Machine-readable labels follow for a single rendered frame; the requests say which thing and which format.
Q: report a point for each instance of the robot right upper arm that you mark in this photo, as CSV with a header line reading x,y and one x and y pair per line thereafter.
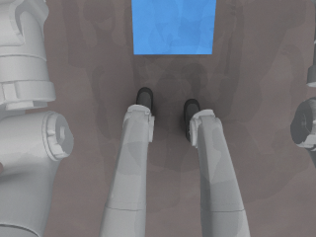
x,y
303,127

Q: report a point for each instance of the robot left upper arm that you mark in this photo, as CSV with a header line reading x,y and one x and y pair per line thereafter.
x,y
31,149

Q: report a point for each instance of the carton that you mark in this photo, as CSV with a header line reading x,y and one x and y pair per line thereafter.
x,y
172,26

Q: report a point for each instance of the robot right foot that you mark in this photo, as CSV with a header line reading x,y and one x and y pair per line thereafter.
x,y
191,107

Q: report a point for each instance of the robot right forearm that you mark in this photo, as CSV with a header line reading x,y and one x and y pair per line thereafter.
x,y
311,73

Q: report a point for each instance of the robot left thigh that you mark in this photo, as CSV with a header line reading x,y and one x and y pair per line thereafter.
x,y
124,213

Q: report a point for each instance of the robot left forearm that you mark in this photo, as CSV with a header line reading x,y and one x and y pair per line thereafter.
x,y
24,79

